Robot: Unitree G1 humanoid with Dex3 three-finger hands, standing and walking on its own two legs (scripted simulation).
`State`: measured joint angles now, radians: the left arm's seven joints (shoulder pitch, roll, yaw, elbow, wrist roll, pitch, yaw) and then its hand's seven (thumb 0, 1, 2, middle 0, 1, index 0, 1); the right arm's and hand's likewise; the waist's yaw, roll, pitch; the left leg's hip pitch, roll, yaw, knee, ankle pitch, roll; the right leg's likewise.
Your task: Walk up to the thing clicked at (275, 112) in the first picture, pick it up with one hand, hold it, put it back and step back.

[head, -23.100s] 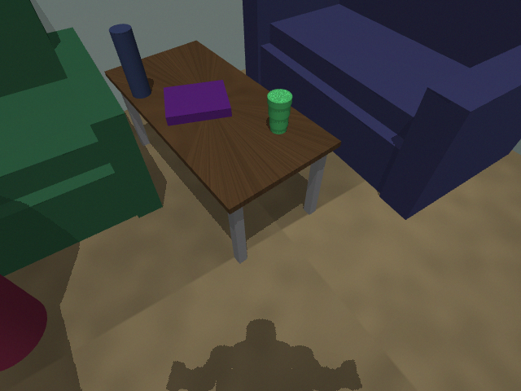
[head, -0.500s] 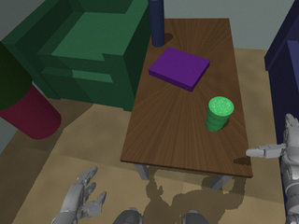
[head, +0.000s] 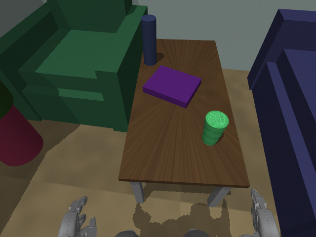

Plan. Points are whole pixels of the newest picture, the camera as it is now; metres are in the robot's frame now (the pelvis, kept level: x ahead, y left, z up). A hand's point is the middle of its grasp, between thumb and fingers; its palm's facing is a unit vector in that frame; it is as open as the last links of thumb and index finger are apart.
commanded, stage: home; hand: right
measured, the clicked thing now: (213, 130) +0.54 -0.21 -0.20
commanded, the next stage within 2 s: stand in 1.86 s
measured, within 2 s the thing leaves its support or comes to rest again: neither
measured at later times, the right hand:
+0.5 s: hand (238, 228) +0.16 -0.17 -0.06, palm faces +0.14 +0.95 -0.27, open 17.6 cm
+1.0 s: hand (242, 220) +0.17 -0.19 -0.06, palm faces +0.13 +0.95 -0.27, open 17.6 cm
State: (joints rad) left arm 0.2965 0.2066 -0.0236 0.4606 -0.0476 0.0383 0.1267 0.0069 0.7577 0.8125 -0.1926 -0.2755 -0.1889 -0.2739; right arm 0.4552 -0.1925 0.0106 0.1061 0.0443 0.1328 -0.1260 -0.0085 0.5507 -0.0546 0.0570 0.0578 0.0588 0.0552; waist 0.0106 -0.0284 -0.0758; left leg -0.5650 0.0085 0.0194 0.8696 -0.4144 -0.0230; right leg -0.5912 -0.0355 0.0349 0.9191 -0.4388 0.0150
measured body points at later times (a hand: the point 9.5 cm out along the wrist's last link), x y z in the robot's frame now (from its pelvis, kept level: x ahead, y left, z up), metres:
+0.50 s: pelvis -0.01 +0.01 -0.01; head +0.01 +0.01 +0.44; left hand +0.15 +0.25 -0.08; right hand +0.14 -0.22 -0.04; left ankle +0.02 +0.14 -0.69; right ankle +0.02 -0.13 -0.69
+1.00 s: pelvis +0.00 -0.01 +0.00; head +0.02 -0.01 +0.45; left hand +0.17 +0.23 -0.07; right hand +0.16 -0.24 -0.04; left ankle +0.02 +0.14 -0.69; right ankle +0.02 -0.13 -0.69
